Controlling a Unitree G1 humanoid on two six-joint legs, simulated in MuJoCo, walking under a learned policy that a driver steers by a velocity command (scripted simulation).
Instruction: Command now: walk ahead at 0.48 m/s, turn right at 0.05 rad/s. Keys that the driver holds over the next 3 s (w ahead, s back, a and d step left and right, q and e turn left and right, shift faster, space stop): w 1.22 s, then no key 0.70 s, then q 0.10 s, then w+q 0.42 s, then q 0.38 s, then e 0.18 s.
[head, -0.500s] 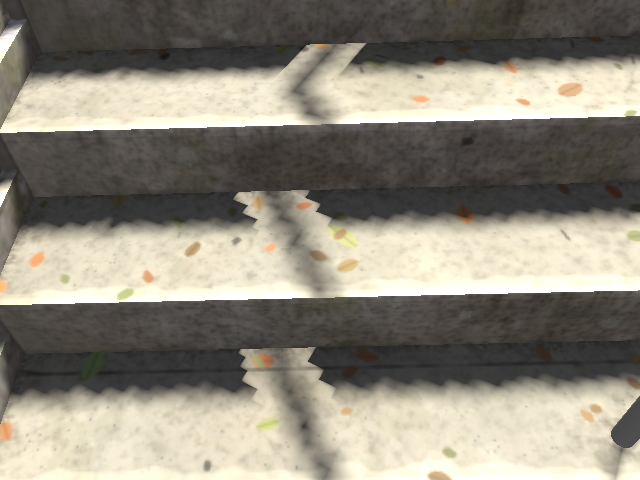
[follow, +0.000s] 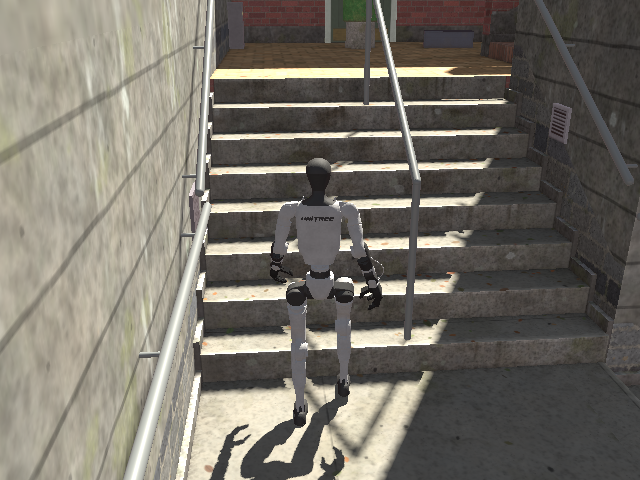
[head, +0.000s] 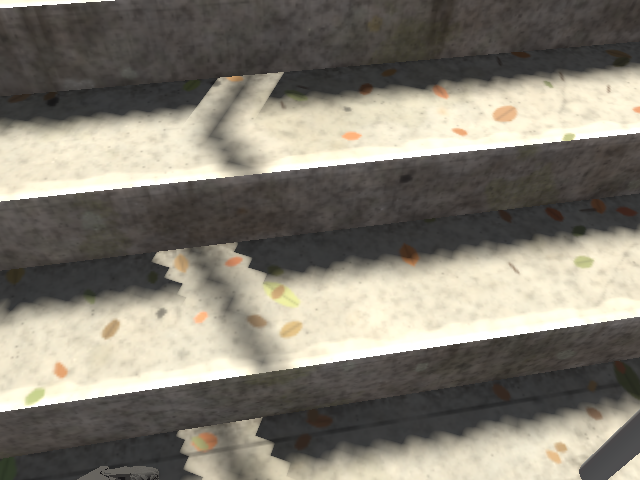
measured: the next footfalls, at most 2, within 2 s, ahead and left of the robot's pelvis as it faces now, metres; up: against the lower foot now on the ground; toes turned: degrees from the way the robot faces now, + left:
right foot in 0.06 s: +0.14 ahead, -0.10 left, +0.00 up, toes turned -1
left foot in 0.54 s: +0.37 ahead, +0.12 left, +0.17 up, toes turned +6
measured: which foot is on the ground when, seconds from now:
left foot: down 0.00-0.06, up 0.08-0.52, down 0.54-1.00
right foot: up 0.00-0.04, down 0.06-0.56, up 0.58-1.00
